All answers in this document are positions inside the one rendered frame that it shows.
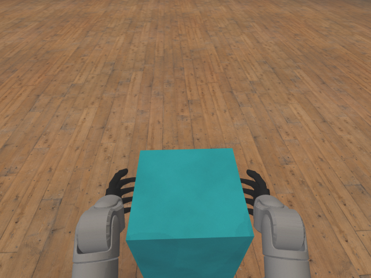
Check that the right robot hand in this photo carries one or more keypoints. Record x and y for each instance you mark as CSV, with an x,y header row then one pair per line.
x,y
258,185

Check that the carton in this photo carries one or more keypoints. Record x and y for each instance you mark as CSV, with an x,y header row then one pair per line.
x,y
188,217

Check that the robot left forearm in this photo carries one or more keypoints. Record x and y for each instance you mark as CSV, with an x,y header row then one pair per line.
x,y
97,239

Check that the left robot hand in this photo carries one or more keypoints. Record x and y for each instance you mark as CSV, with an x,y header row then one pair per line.
x,y
116,184

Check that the robot right forearm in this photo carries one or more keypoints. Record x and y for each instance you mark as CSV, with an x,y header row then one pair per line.
x,y
284,240

